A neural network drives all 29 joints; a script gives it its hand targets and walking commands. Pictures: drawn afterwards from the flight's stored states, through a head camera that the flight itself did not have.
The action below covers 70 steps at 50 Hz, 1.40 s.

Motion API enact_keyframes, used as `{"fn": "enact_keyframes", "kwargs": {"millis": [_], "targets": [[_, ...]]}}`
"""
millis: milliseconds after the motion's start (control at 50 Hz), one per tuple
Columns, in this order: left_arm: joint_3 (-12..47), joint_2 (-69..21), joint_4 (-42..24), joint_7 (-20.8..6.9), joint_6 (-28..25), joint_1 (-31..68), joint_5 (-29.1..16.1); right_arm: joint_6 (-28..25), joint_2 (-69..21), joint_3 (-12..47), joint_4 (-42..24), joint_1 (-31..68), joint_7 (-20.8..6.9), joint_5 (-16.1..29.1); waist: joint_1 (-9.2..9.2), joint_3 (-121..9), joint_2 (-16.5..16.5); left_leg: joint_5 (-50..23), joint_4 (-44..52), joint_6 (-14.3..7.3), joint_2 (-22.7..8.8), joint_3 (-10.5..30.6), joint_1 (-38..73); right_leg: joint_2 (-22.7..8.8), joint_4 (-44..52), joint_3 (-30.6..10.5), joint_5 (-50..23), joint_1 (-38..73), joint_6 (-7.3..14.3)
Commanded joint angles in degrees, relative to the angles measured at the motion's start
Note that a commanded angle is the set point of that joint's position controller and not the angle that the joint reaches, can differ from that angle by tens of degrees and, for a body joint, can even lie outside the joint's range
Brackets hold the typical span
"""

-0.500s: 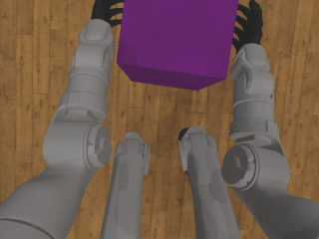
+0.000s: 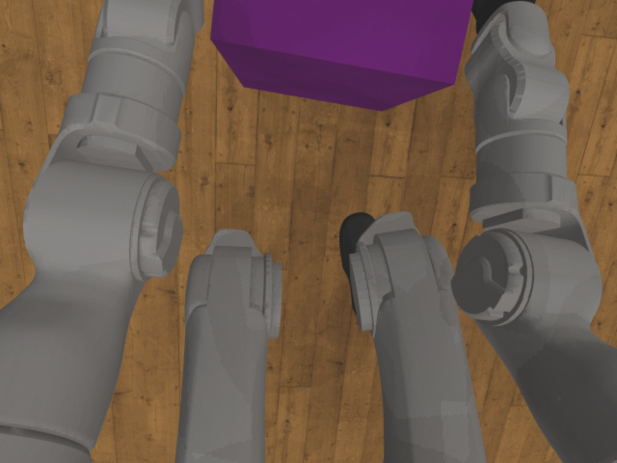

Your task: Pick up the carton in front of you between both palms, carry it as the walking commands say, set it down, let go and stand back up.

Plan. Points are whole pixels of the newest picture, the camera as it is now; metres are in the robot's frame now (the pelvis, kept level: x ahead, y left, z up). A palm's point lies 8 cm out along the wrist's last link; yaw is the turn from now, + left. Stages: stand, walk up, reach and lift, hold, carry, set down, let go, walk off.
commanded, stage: set down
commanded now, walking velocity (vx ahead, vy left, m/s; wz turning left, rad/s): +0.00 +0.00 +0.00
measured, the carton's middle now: out of the picture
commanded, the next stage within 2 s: none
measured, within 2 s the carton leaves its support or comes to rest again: rests again in 0.78 s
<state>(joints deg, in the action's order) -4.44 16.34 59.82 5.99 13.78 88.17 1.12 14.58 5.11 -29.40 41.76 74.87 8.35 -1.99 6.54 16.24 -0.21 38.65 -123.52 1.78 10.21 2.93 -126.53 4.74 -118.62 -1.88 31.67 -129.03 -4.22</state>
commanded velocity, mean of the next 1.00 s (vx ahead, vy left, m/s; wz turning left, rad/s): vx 0.00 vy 0.00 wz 0.00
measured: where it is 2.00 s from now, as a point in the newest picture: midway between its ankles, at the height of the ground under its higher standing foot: (302, 302)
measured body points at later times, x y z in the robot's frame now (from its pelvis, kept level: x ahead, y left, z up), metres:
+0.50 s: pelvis -0.01 +0.01 -0.01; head +0.36 +0.01 +0.23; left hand +0.58 +0.09 -0.18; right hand +0.51 -0.21 -0.18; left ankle +0.08 +0.11 -0.36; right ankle +0.11 -0.13 -0.36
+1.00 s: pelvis -0.01 +0.01 -0.02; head +0.37 +0.02 +0.22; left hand +0.58 +0.09 -0.20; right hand +0.51 -0.21 -0.20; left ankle +0.08 +0.11 -0.36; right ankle +0.11 -0.13 -0.36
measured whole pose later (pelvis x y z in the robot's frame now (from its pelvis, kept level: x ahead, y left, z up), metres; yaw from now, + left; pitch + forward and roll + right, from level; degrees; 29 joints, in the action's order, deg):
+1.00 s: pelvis -0.01 +0.01 -0.02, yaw -1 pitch +36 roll -4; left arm -12.3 17.2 66.2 -1.4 9.5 92.4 9.2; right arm 9.9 9.3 -36.6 55.7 81.6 -2.1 -10.7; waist 6.7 23.9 -0.5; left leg 38.6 -128.8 -1.2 7.6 1.0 -125.5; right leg 3.5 -123.1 -1.2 32.4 -126.6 -5.2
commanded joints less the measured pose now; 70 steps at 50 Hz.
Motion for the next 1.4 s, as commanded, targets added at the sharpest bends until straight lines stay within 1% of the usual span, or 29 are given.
{"fn": "enact_keyframes", "kwargs": {"millis": [0,60,140,240,320,380,540,740,760,840,880,920,940,960,980,1000,1020,1040,1060,1100,1140,1180,1220,1280,1320,1380], "targets": [[14.5,-54.7,-7.3,-12.7,-2.9,26.3,-5.1,-1.6,-44.7,26.4,-3.0,38.0,-17.0,5.9,3.59,-72.6,9.8,-30.0,10.4,-1.0,-1.0,-3.8,31.4,1.9,3.0,7.1,-31.3,38.5,1.1],[12.9,-54.4,-5.2,-13.0,-3.1,24.6,-4.2,-1.8,-43.9,24.8,-1.9,37.2,-17.5,4.4,4.04,-68.3,9.3,-28.4,10.4,-1.2,-0.8,-3.2,29.0,1.8,2.7,7.1,-29.3,35.6,1.1],[11.6,-53.1,-4.2,-13.0,-3.6,25.4,-4.1,-2.4,-42.8,23.7,-1.8,37.7,-17.7,3.7,4.44,-64.6,8.6,-26.4,10.1,-1.6,-0.7,-2.8,26.4,1.6,2.2,7.0,-27.6,33.9,1.2],[8.2,-49.7,-0.2,-13.1,-3.3,24.1,-1.7,-2.4,-40.7,21.1,1.0,37.2,-18.0,2.0,3.51,-57.0,8.0,-21.4,10.4,-2.3,-0.8,-2.5,23.2,1.4,2.2,6.7,-22.1,30.1,1.2],[5.7,-47.8,2.5,-13.6,-2.9,22.6,0.2,-2.3,-39.6,18.8,3.0,36.0,-18.4,0.5,2.8,-51.6,7.4,-18.6,10.4,-2.7,-1.0,-2.3,20.7,1.3,2.2,6.3,-19.1,28.2,1.4],[4.1,-46.4,4.1,-13.9,-2.6,21.5,1.6,-2.2,-38.5,17.3,4.2,35.0,-18.7,-0.3,2.23,-48.5,7.0,-17.7,10.2,-3.0,-1.1,-2.0,19.7,1.3,2.0,6.0,-17.8,26.9,1.6],[1.2,-41.3,7.2,-14.5,-1.7,18.9,4.6,-1.4,-34.1,12.3,7.6,31.3,-19.0,-3.0,1.18,-41.6,7.3,-15.7,9.9,-3.6,-1.5,-0.8,19.0,1.2,1.8,5.3,-13.8,22.6,2.2],[-2.0,-35.1,10.0,-14.9,-0.7,15.7,7.5,-0.8,-28.6,6.6,11.7,26.4,-18.8,-6.3,0.29,-34.8,7.3,-13.5,10.2,-4.0,-2.3,0.2,18.5,0.6,1.5,4.9,-10.7,19.2,2.6],[-2.2,-34.1,10.5,-14.7,-0.7,15.5,7.8,-0.9,-27.7,5.6,12.1,25.6,-18.3,-6.8,0.46,-34.0,7.2,-13.1,10.3,-3.9,-2.4,0.4,18.1,0.6,1.4,4.9,-10.6,19.2,2.5],[-2.7,-31.7,10.0,-14.7,-1.0,15.4,8.2,-1.4,-25.7,4.1,13.3,24.6,-18.3,-7.5,0.49,-32.9,7.0,-13.7,10.0,-4.1,-2.8,0.8,18.2,0.3,1.0,4.7,-10.7,18.4,2.5],[-2.4,-29.6,9.4,-14.5,-1.5,15.8,7.9,-2.2,-23.9,3.1,13.6,23.8,-17.8,-7.9,0.97,-32.9,7.0,-14.2,9.8,-4.0,-3.2,1.1,18.5,0.0,0.7,4.8,-11.2,18.6,2.3],[-1.8,-25.9,8.1,-13.7,-2.5,16.6,7.3,-3.4,-21.1,2.3,13.6,22.8,-16.7,-7.8,1.42,-33.8,6.9,-15.6,9.4,-3.7,-3.6,1.4,19.4,-0.2,0.2,4.9,-12.4,19.5,2.0],[-2.1,-20.7,8.2,-12.6,-3.1,16.4,7.4,-4.2,-17.0,0.5,14.6,21.2,-15.5,-7.9,1.5,-34.3,6.9,-16.6,9.3,-3.3,-4.3,1.5,20.3,-0.6,0.0,5.3,-13.2,20.2,1.6],[-2.0,-17.1,7.7,-11.8,-3.5,16.3,7.1,-4.9,-13.9,0.0,15.1,20.0,-14.5,-7.7,1.62,-35.4,7.0,-17.4,9.2,-2.9,-4.6,1.6,21.6,-0.8,-0.1,5.4,-13.6,21.0,1.3],[-2.5,-10.4,6.8,-10.4,-4.0,15.6,7.0,-5.8,-8.2,-1.7,15.7,17.7,-12.9,-7.5,1.64,-36.3,7.2,-18.2,9.2,-2.3,-5.1,1.4,22.9,-1.2,-0.2,5.7,-14.1,21.6,1.0],[-2.5,-3.2,6.3,-8.7,-4.4,14.8,6.6,-6.9,-1.3,-2.6,16.0,15.6,-11.0,-7.2,2.05,-37.8,7.5,-18.9,9.1,-1.7,-5.6,1.2,24.4,-1.5,0.0,6.1,-14.9,22.5,0.6],[-2.6,5.9,5.3,-6.4,-5.4,13.8,5.6,-8.4,7.4,-3.4,16.0,13.3,-8.4,-6.3,2.33,-39.0,7.6,-19.5,9.0,-0.9,-5.9,1.0,25.3,-1.9,0.2,6.7,-15.8,23.3,0.3],[-0.7,10.2,5.1,-4.8,-6.2,15.4,3.2,-9.8,12.2,-2.2,16.6,13.7,-6.5,-4.1,3.05,-41.0,7.4,-21.0,8.5,-0.6,-6.2,1.3,26.1,-2.3,0.0,6.8,-17.5,24.0,0.0],[0.8,12.1,4.6,-3.7,-6.9,17.7,0.8,-11.0,14.8,-1.4,17.1,14.7,-5.0,-2.0,3.73,-43.2,7.6,-22.9,7.8,-0.4,-6.5,1.7,26.9,-2.6,-0.4,6.7,-19.5,24.4,0.0],[3.9,13.6,2.5,-2.8,-8.1,21.9,-3.9,-12.8,17.2,1.6,17.6,17.6,-3.7,2.5,4.91,-48.1,8.3,-26.9,6.2,-0.4,-7.1,2.4,28.6,-3.1,-1.3,6.0,-23.9,25.7,0.5],[6.9,13.7,0.8,-2.9,-9.0,24.5,-7.9,-13.9,17.8,5.5,17.8,19.9,-3.3,6.7,5.32,-52.6,9.4,-28.8,5.1,-0.3,-7.7,2.4,29.3,-3.6,-1.9,5.0,-27.7,28.2,1.4],[9.6,13.9,-0.4,-3.2,-9.5,26.2,-10.9,-14.1,17.9,8.9,18.0,21.3,-3.1,10.3,5.5,-56.6,9.8,-28.9,4.6,-0.4,-8.4,1.8,29.1,-4.0,-2.2,4.3,-30.4,32.1,2.0],[11.3,15.0,-0.4,-3.3,-9.3,26.7,-13.1,-13.9,18.7,11.2,17.5,21.9,-2.7,13.0,5.76,-60.9,9.9,-27.9,4.2,-0.5,-8.7,1.2,29.9,-4.2,-2.0,4.2,-31.4,35.5,2.3],[11.9,16.8,0.1,-3.2,-8.3,26.6,-14.5,-12.7,20.1,12.7,15.4,21.9,-1.5,15.1,5.87,-66.5,10.2,-25.3,4.3,-0.8,-8.9,0.0,32.1,-4.2,-0.8,4.4,-30.8,39.5,2.5],[11.3,17.8,0.2,-3.1,-7.5,26.5,-14.2,-11.9,20.5,13.1,13.0,21.8,-0.6,15.4,5.85,-69.9,10.3,-23.4,4.8,-1.2,-8.8,-0.8,33.1,-4.0,0.4,4.5,-30.1,42.4,2.6],[9.7,18.9,-0.9,-2.7,-6.1,26.2,-13.1,-10.3,20.7,13.3,8.7,21.7,0.9,15.1,5.18,-75.8,9.4,-20.2,6.7,-1.7,-8.1,-2.5,33.1,-3.3,2.7,4.7,-29.3,48.8,3.0]]}}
